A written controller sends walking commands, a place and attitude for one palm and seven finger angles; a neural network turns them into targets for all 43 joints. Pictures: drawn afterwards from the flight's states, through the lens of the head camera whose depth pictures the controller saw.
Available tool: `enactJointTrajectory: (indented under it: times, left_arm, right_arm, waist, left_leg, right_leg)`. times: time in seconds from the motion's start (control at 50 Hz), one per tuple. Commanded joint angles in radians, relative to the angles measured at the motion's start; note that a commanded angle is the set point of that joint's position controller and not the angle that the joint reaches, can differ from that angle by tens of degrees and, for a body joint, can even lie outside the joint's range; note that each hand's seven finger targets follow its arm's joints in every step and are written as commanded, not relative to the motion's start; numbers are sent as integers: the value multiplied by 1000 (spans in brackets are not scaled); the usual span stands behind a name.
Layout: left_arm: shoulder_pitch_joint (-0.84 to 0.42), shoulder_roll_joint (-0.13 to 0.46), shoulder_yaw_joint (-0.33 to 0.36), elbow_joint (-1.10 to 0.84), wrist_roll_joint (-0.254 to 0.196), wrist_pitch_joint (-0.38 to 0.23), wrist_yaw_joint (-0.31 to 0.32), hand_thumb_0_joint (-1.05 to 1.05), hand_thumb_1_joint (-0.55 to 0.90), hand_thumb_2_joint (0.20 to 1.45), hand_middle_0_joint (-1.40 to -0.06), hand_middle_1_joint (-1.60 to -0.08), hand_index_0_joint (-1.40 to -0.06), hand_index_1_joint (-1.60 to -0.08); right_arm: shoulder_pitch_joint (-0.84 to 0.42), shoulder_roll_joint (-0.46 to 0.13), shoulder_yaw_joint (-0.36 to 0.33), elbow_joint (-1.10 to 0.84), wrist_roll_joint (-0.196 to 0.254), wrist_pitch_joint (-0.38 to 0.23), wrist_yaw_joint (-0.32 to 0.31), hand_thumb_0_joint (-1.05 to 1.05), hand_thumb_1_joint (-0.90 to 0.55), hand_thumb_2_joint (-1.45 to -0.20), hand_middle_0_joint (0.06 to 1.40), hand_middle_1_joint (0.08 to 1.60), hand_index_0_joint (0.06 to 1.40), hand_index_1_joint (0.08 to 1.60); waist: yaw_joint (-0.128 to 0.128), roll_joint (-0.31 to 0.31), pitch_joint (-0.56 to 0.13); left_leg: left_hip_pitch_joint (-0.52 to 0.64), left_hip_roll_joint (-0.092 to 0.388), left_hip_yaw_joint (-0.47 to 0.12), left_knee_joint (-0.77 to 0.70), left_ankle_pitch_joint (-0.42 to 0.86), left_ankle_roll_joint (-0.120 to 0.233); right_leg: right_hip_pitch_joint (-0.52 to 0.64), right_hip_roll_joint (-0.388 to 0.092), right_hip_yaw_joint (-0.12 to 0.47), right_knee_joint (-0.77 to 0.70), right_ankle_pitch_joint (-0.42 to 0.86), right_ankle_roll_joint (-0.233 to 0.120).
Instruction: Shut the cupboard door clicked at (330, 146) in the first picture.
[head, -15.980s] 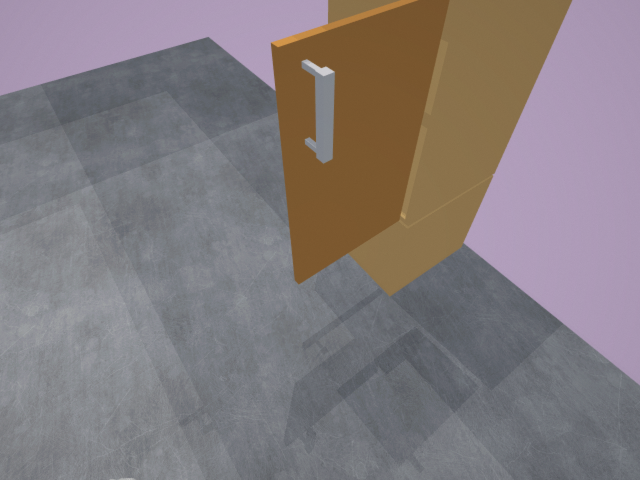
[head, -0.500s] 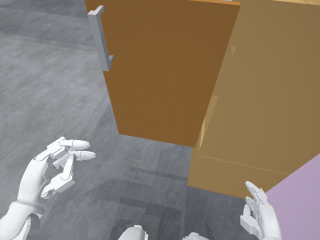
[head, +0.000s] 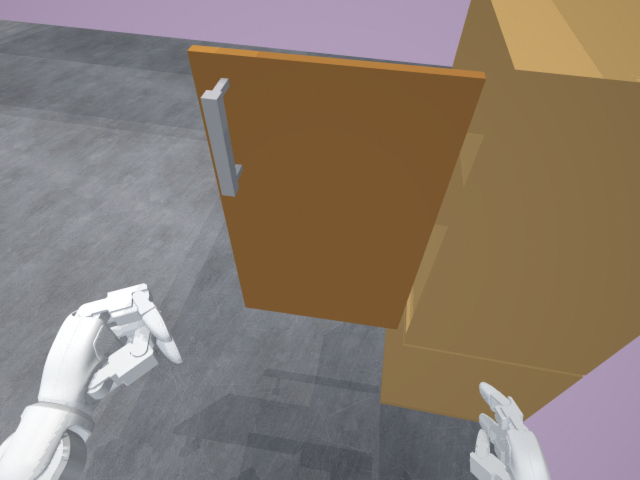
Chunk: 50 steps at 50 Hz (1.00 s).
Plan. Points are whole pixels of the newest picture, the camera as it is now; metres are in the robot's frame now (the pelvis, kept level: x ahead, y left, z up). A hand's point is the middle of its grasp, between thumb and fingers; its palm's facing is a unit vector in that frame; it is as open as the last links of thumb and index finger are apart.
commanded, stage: raise the hand and make a fist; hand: left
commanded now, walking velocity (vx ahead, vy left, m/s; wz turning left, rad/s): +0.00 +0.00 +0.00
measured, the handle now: (226, 140) +0.50 +0.18 +0.17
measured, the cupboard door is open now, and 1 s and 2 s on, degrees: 92 92 92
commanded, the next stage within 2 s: bring the fist close to the handle in 0.78 s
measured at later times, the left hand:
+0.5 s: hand (147, 302) +0.23 +0.19 +0.17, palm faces +0.00 -1.00 -0.07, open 3.1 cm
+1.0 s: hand (190, 309) +0.24 +0.15 +0.16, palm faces +0.03 -0.99 -0.11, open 3.1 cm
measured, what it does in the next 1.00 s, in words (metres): stands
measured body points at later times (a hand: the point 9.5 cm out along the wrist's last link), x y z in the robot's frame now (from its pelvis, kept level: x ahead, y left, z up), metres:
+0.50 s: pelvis +0.00 -0.01 +0.02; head -0.03 -0.02 +0.47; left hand +0.23 +0.24 +0.18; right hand +0.18 -0.22 -0.05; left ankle -0.02 +0.07 -0.71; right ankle +0.00 -0.13 -0.71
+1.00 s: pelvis +0.00 -0.05 +0.02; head -0.02 -0.07 +0.47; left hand +0.23 +0.21 +0.17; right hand +0.19 -0.27 -0.05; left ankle -0.02 +0.07 -0.71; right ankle +0.00 -0.13 -0.71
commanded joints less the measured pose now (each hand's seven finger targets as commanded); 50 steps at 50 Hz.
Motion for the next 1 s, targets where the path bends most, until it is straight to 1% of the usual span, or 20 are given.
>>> enactJointTrajectory:
  times: [0.0,0.06,0.12,0.2,0.28,0.36,0.4,0.46,0.5,0.56,0.6,0.66,0.68,0.7,0.74,0.8,0.88,0.9,0.96,0.98]
  left_arm:
    - [-93,105,91,-196,-33,-2,24,0,900,900,-1245,-1440,-1245,-1440]
    - [-126,82,40,-184,-20,93,7,0,900,900,-1300,-1500,-1300,-1500]
    - [-191,108,49,-197,-12,162,0,0,900,900,-1300,-1500,-1300,-1500]
    - [-323,199,127,-312,-12,154,31,0,900,900,-1300,-1500,-1300,-1500]
    - [-370,167,116,-292,-19,133,44,0,900,900,-1300,-1500,-1300,-1500]
    - [-378,138,78,-218,-16,211,32,0,900,900,-1300,-1500,-1300,-1500]
    - [-298,114,73,-127,-17,274,17,0,900,900,-1300,-1500,-1300,-1500]
    - [-288,125,83,-154,-18,320,13,0,900,900,-1300,-1500,-1300,-1500]
    - [-306,176,135,-200,-19,311,29,0,900,900,-1300,-1500,-1300,-1500]
    - [-362,203,165,-320,-16,237,54,0,900,900,-1300,-1500,-1300,-1500]
    - [-377,210,162,-342,-15,181,73,0,900,900,-1300,-1500,-1300,-1500]
    - [-368,148,106,-272,-8,145,74,0,900,900,-1300,-1500,-1300,-1500]
    - [-356,132,91,-234,-10,148,68,0,900,900,-1300,-1500,-1300,-1500]
    - [-332,133,81,-189,-6,160,61,0,900,900,-1300,-1500,-1300,-1500]
    - [-322,123,57,-161,-4,194,45,0,900,900,-1300,-1500,-1300,-1500]
    - [-304,157,77,-150,-3,228,33,0,900,900,-1300,-1500,-1300,-1500]
    - [-377,205,144,-239,-13,193,50,0,900,900,-1300,-1500,-1300,-1500]
    - [-417,246,177,-237,-16,173,62,0,900,900,-1300,-1500,-1300,-1500]
    - [-494,254,211,-134,-24,131,72,0,900,900,-1300,-1500,-1300,-1500]
    - [-530,239,189,-90,-23,127,65,0,900,900,-1300,-1500,-1300,-1500]
  right_arm:
    - [-67,-123,-36,-141,12,-47,-1,0,-900,-900,200,300,200,300]
    - [-73,-129,-35,-149,21,-29,-2,0,-900,-900,200,300,200,300]
    - [-94,-132,-30,-159,25,-9,-10,0,-900,-900,200,300,200,300]
    - [-119,-122,-14,-162,12,-5,-19,0,-900,-900,200,300,200,300]
    - [-135,-106,-3,-134,16,-11,-20,0,-900,-900,200,300,200,300]
    - [-146,-114,-4,-116,28,-7,-22,0,-900,-900,200,300,200,300]
    - [-144,-123,-9,-114,36,6,-18,0,-900,-900,200,300,200,300]
    - [-169,-125,-14,-134,41,25,-15,0,-900,-900,200,300,200,300]
    - [-180,-127,-11,-143,33,27,-15,0,-900,-900,200,300,200,300]
    - [-190,-107,-13,-156,22,13,-15,0,-900,-900,200,300,200,300]
    - [-176,-103,-10,-140,18,1,-13,0,-900,-900,200,300,200,300]
    - [-165,-100,-10,-110,24,-18,-15,0,-900,-900,200,300,200,300]
    - [-159,-101,-10,-102,25,-23,-16,0,-900,-900,200,300,200,300]
    - [-152,-113,-15,-95,28,-23,-16,0,-900,-900,200,300,200,300]
    - [-158,-118,-20,-99,35,-20,-20,0,-900,-900,200,300,200,300]
    - [-165,-125,-24,-107,37,-14,-23,0,-900,-900,200,300,200,300]
    - [-190,-112,-23,-125,28,-22,-24,0,-900,-900,200,300,200,300]
    - [-181,-116,-21,-110,25,-22,-24,0,-900,-900,200,300,200,300]
    - [-172,-111,-20,-77,25,-28,-28,0,-900,-900,200,300,200,300]
    - [-171,-111,-17,-66,28,-28,-30,0,-900,-900,200,300,200,300]
  waist:
    - [10,97,-113]
    - [2,69,-72]
    - [0,4,-67]
    - [16,42,-134]
    - [14,92,-111]
    - [14,100,-53]
    - [16,12,-8]
    - [19,-28,-12]
    - [26,-39,-37]
    - [33,11,-149]
    - [27,21,-149]
    - [8,101,-59]
    - [2,90,-26]
    - [-1,22,0]
    - [1,16,24]
    - [5,-47,23]
    - [16,-46,-103]
    - [14,-46,-102]
    - [3,-25,-82]
    - [-7,6,-53]
  left_leg:
    - [145,62,-101,-189,480,-93]
    - [146,66,-103,-226,420,-94]
    - [152,62,-98,-252,364,-77]
    - [219,55,-101,-274,392,-77]
    - [255,57,-100,-303,380,-84]
    - [245,54,-94,-332,341,-79]
    - [219,54,-88,-344,303,-69]
    - [204,44,-74,-348,264,-56]
    - [207,40,-67,-343,267,-46]
    - [264,32,-49,-323,333,-38]
    - [265,32,-42,-315,340,-38]
    - [258,30,-32,-317,281,-39]
    - [248,29,-33,-317,261,-38]
    - [223,34,-35,-317,248,-34]
    - [208,29,-28,-316,214,-29]
    - [192,27,-25,-309,201,-23]
    - [221,20,-14,-282,265,-18]
    - [214,24,-17,-276,273,-20]
    - [212,23,-16,-268,268,-22]
    - [206,21,-13,-268,256,-23]
  right_leg:
    - [84,25,-33,-77,290,-23]
    - [90,21,-33,-114,268,-19]
    - [126,21,-28,-148,263,-19]
    - [188,22,-22,-168,271,-26]
    - [188,22,-27,-197,249,-29]
    - [202,16,-22,-232,245,-30]
    - [206,17,-18,-255,232,-30]
    - [209,13,-14,-267,204,-21]
    - [230,11,-3,-273,198,-21]
    - [269,9,4,-257,255,-18]
    - [277,9,12,-259,261,-17]
    - [218,8,16,-281,213,-17]
    - [204,7,17,-290,202,-16]
    - [207,5,23,-300,188,-14]
    - [190,1,36,-316,151,-7]
    - [202,-7,59,-334,103,2]
    - [257,-21,77,-308,179,16]
    - [265,-22,84,-304,190,17]
    - [246,-22,89,-301,203,20]
    - [227,-23,92,-304,194,19]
